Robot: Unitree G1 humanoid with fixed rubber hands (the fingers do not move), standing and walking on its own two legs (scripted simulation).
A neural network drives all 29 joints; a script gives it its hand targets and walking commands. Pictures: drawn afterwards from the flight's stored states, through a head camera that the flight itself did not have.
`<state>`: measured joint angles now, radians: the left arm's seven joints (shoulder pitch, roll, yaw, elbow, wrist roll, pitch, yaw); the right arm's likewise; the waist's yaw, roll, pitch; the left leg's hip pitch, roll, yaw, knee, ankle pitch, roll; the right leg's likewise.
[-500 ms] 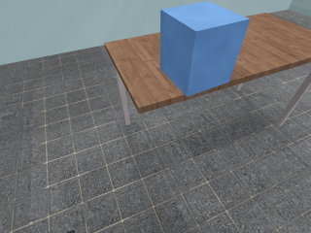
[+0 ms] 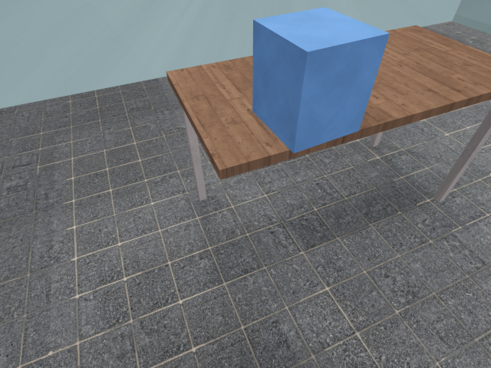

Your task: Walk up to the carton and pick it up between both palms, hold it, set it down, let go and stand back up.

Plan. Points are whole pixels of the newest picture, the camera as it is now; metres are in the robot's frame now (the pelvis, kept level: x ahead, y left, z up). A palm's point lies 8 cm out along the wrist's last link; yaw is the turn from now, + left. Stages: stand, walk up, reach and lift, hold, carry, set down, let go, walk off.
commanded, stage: stand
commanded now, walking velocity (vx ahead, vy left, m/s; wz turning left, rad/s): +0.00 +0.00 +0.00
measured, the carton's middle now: (309, 78) +0.84 -0.13 +0.10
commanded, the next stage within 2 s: none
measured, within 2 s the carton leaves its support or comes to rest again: neither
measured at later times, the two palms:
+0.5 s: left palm out of the picture +0.07 +0.28 -0.11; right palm out of the picture +0.08 -0.28 -0.11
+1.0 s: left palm out of the picture +0.06 +0.28 -0.12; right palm out of the picture +0.07 -0.28 -0.11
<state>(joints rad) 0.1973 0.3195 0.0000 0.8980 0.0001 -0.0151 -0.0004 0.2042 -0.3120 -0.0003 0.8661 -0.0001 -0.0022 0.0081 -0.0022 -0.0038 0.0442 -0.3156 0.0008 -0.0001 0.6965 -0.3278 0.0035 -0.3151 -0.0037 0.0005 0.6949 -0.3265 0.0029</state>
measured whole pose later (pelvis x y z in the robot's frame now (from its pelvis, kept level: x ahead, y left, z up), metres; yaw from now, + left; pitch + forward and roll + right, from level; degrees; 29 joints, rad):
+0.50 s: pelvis -0.01 +0.00 +0.00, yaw +0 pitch -4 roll +0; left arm 0.20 0.32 0.00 0.94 0.00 -0.02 0.00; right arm 0.20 -0.31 0.00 0.90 0.00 0.00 0.01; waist 0.00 0.00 0.05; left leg -0.31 0.00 0.00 0.70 -0.31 0.00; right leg -0.31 0.00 0.00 0.69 -0.31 0.00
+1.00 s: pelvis -0.01 +0.00 +0.00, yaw +0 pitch -4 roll +0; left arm 0.20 0.32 0.00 0.95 0.00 -0.02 0.00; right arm 0.20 -0.32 0.00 0.91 0.00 0.00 0.00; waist 0.00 0.00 0.08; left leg -0.31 0.00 0.00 0.70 -0.31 0.00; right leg -0.31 0.00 0.00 0.69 -0.31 0.00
